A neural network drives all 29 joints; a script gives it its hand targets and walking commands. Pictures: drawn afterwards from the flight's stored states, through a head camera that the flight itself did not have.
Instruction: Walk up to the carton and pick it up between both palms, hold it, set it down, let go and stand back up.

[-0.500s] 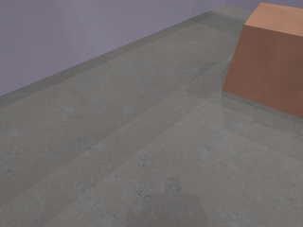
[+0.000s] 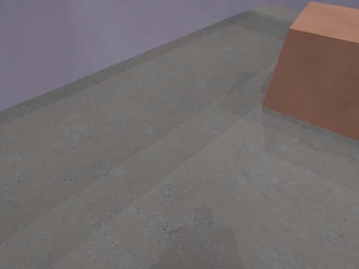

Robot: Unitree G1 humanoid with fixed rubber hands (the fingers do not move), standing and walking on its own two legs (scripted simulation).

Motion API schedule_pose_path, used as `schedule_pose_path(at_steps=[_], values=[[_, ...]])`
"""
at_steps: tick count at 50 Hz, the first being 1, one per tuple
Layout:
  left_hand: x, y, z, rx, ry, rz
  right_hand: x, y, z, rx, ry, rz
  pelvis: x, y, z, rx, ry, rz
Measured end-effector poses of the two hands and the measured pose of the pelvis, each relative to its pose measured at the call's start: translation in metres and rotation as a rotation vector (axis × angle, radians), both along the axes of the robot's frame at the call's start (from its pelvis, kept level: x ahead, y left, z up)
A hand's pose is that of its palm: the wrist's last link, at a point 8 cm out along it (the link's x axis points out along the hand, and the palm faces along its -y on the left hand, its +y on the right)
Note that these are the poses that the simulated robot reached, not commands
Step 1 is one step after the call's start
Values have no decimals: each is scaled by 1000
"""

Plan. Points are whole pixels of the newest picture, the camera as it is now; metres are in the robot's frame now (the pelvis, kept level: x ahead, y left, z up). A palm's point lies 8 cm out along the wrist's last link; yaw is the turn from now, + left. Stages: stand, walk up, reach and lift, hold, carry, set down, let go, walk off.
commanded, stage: stand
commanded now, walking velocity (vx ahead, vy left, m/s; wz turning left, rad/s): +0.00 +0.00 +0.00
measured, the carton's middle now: out of the picture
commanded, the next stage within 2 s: walk up in 1.14 s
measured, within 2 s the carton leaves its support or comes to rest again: neither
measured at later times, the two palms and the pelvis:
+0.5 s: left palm out of the picture -0.02 +0.19 -0.15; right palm out of the picture -0.02 -0.20 -0.15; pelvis +0.00 +0.00 +0.00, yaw +0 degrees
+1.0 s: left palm out of the picture -0.04 +0.19 -0.15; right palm out of the picture -0.03 -0.19 -0.15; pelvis -0.01 +0.00 +0.00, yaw +0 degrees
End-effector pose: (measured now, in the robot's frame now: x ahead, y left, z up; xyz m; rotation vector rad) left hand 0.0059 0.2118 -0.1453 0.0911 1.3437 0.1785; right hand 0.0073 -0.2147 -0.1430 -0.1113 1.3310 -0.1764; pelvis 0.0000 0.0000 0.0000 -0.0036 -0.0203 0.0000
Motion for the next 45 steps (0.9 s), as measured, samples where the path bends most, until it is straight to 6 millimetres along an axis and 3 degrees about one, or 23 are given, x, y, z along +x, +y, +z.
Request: schedule_pose_path(at_steps=[21, 45], values=[[-27, -17, -3, -29, 100, 3, -27, 16, -4, 36, 108, -15, 0, -1, 3, 1, -18, 0], [-41, -23, -3, -41, 126, 0, -40, 20, -5, 50, 138, -12, -5, -2, 4, 1, -16, 1]])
